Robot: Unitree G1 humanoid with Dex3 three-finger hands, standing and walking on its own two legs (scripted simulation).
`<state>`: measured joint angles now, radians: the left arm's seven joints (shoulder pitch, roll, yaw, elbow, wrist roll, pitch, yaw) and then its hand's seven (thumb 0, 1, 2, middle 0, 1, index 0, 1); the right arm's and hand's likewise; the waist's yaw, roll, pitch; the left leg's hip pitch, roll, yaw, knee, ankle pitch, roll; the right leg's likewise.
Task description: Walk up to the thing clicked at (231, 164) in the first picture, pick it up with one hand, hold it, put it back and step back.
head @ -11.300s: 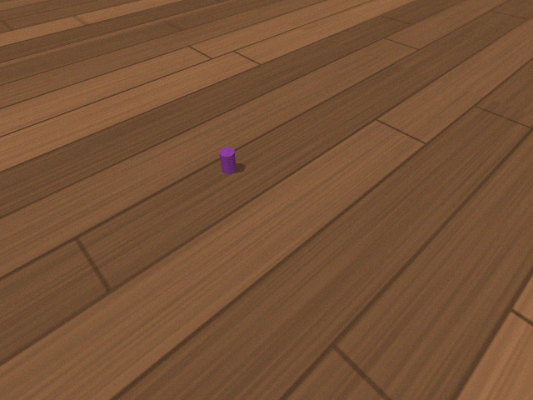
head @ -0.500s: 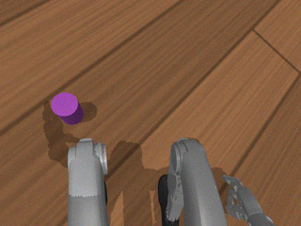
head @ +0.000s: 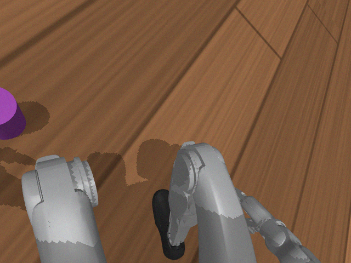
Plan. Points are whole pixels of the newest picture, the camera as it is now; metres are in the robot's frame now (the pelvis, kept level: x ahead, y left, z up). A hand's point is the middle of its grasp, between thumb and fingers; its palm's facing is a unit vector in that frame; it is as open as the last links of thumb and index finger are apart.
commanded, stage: close in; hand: left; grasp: from the side
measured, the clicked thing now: out of the picture +0.44 +0.31 -0.23
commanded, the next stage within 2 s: rest palm in 0.52 s
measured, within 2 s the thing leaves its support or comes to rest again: leaves its support in 1.94 s
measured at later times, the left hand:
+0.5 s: hand out of the picture +0.40 +0.31 -0.18, palm faces +0.33 -0.95 +0.03, open 17.6 cm
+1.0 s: hand out of the picture +0.41 +0.31 -0.19, palm faces +0.38 -0.93 +0.01, open 13.9 cm
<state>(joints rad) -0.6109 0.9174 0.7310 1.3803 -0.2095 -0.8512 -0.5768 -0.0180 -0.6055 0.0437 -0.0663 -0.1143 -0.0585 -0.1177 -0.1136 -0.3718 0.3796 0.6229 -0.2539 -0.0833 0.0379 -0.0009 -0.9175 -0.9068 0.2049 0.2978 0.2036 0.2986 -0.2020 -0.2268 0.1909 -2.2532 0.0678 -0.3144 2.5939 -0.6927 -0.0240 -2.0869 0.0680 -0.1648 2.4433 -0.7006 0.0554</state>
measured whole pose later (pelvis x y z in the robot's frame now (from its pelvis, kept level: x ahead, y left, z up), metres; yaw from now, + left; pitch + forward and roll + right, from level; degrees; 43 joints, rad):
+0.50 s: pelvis -0.01 +0.01 -0.02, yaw -3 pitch +11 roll -16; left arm -0.58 0.85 0.61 1.45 -0.19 -1.07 -0.25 -0.02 -0.58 0.06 -0.04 -0.08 -0.04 -0.08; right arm -0.16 -0.39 0.50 0.56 -0.34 -0.02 0.10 0.00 -0.93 -0.91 0.21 0.30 0.20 0.30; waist -0.23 -0.28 0.28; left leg -2.23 0.06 -0.40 2.68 -0.69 -0.01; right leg -2.04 0.10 -0.22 2.46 -0.67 0.08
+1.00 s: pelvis -0.01 +0.01 -0.02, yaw -4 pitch +9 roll -18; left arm -0.61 0.87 0.54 1.49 -0.14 -1.14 -0.08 -0.01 -0.12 0.36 -0.27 -0.29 -0.26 -0.29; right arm -0.20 -0.37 0.54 0.54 -0.38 0.02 0.12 -0.01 -0.89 -0.90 0.20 0.30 0.20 0.30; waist -0.22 -0.30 0.30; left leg -2.22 0.06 -0.43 2.70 -0.71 -0.01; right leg -2.02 0.11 -0.24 2.46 -0.67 0.08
